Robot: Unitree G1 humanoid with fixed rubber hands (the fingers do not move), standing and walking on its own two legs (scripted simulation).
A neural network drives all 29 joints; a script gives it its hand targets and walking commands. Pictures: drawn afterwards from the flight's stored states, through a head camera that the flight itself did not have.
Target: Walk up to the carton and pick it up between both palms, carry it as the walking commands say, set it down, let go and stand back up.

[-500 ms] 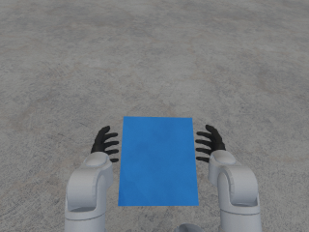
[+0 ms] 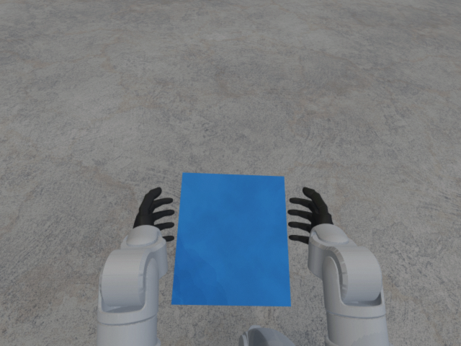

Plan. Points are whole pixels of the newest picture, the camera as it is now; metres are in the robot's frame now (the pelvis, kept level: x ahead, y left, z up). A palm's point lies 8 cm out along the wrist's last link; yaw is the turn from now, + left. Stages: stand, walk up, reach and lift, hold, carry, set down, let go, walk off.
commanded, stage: carry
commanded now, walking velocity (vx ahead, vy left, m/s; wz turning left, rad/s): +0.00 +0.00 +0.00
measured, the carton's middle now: (230, 239) +0.32 +0.01 -0.02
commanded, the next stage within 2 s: none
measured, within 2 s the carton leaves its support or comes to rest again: neither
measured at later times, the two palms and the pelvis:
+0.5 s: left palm (300, 231) +0.28 -0.09 +0.10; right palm out of the picture +0.23 -0.35 +0.11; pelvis -0.02 -0.18 +0.00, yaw -9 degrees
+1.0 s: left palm (349, 256) +0.22 -0.14 +0.13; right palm out of the picture +0.18 -0.40 +0.13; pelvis -0.07 -0.22 +0.01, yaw -10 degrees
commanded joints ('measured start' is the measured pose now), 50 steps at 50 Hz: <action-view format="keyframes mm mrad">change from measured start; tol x16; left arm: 1 -415 -1037 -578 -164 -389 -45 -241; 10 -298 -941 -459 50 -324 3 -215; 50 -480 -985 -397 61 -314 -15 -237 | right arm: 1 -330 1034 498 -172 309 -36 230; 10 -310 906 491 -93 283 32 219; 16 -540 1110 595 -141 398 8 253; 50 -491 1045 426 82 273 38 216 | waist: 1 -6 226 -307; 6 -14 291 -375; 10 -5 -249 -456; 32 -3 178 -312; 40 -3 -29 -285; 47 9 167 -312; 50 15 -96 -282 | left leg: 1 359 290 -133 -244 937 59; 7 194 157 51 79 603 -39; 9 -302 30 -11 373 -341 -99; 10 -379 -25 -89 479 -490 -94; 16 -287 -69 -191 520 -145 -38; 28 124 -209 -166 -254 -28 86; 32 68 2 -419 -444 -161 133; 39 13 -165 -187 -252 -122 84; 46 -55 -62 -315 -459 -242 113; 50 -151 -196 -129 -233 -204 75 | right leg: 1 -89 -177 82 3 -33 14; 7 403 -10 -156 -628 205 24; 10 671 -508 474 -568 1038 -195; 19 401 -362 298 -757 47 -140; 29 403 -281 253 -823 276 16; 41 375 -218 176 -946 -54 139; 47 588 -135 115 -575 104 141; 50 559 -201 206 -848 -29 186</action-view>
